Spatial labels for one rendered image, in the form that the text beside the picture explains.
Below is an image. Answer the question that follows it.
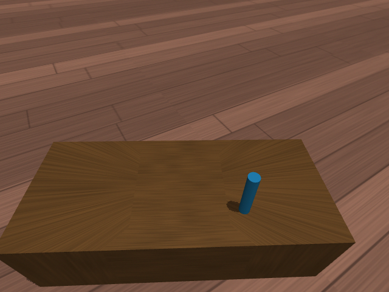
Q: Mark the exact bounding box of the can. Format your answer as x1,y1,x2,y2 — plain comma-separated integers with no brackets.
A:
239,172,261,214

